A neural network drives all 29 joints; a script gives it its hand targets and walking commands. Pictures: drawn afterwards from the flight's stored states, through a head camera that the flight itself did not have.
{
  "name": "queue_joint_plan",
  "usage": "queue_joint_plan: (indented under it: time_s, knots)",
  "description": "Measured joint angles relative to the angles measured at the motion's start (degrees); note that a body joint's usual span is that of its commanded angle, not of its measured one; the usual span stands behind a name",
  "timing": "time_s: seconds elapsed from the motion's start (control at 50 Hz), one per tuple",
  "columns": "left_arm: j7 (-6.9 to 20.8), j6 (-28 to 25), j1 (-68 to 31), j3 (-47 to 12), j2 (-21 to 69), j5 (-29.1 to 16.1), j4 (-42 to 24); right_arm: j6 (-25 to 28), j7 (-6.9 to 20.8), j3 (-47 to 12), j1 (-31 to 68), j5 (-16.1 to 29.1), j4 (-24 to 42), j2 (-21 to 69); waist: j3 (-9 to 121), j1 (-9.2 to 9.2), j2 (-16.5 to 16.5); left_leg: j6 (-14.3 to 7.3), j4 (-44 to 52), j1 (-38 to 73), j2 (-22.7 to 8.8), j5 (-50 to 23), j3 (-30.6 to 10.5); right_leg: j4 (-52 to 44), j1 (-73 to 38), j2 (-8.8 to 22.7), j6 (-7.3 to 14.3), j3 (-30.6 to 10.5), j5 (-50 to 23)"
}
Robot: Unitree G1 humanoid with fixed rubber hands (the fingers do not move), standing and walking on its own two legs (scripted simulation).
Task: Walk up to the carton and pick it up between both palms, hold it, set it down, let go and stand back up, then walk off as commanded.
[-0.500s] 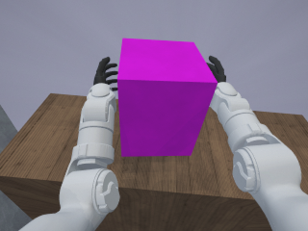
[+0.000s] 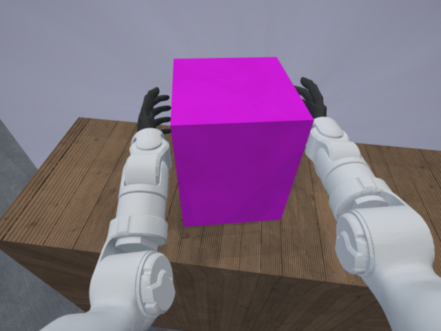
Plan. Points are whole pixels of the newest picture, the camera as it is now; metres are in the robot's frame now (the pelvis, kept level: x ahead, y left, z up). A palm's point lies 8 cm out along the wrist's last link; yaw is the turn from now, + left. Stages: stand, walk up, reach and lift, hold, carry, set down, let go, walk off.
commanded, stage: set down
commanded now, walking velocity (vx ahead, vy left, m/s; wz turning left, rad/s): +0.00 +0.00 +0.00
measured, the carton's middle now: (229, 142) +0.45 +0.06 +0.11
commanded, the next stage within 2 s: none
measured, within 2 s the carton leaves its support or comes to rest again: rests again in 1.42 s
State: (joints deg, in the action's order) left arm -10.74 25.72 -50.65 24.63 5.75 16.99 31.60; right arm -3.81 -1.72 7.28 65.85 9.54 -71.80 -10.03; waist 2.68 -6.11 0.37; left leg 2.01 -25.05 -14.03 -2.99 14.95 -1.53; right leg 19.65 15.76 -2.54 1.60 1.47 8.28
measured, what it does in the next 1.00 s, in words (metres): stands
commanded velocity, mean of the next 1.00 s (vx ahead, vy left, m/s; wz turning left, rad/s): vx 0.00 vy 0.00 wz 0.00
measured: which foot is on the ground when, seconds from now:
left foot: down 0.00-1.00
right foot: down 0.00-1.00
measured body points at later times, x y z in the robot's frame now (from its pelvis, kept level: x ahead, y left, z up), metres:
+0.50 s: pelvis +0.03 -0.03 +0.00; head +0.09 -0.04 +0.45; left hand +0.44 +0.18 +0.12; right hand +0.53 -0.10 +0.13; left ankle -0.03 +0.14 -0.73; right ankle +0.02 -0.10 -0.74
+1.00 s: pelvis +0.03 -0.03 +0.00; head +0.10 -0.04 +0.45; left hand +0.44 +0.18 +0.11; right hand +0.53 -0.10 +0.13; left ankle -0.03 +0.14 -0.74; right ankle +0.02 -0.10 -0.74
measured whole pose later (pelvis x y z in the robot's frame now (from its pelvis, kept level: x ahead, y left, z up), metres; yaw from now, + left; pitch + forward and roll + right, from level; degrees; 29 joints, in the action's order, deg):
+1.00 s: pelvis +0.03 -0.03 +0.00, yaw +1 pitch +14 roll +0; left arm -12.1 13.0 -43.8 25.6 8.2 15.6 31.8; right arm 1.8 -0.5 3.2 63.9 4.1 -69.0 -9.9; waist 5.8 -7.5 0.4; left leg 2.4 -22.4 -21.3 -3.1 11.0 -1.5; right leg 16.8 22.5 -2.7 2.8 1.7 8.1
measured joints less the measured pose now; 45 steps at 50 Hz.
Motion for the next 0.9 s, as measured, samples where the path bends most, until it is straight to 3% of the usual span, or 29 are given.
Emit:
queue_joint_plan:
  time_s: [0.4,0.9]
  knots:
    - [-1.50,-6.29,4.12,0.00,1.54,-1.37,0.00,2.13,1.59,-0.01,0.00,-1.01,-0.07,0.00,1.87,-1.35,0.08,0.44,0.00,-6.25,0.00,-3.32,0.00,-2.81,4.55,-0.07,0.88,0.01,-0.74]
    - [-1.48,-11.74,6.80,0.45,2.19,-1.38,0.00,4.68,1.25,-4.04,-1.68,-4.23,2.79,0.09,3.16,-1.35,0.08,0.44,2.50,-7.27,-0.05,-4.76,0.00,-2.81,6.57,-0.11,1.19,0.16,0.01]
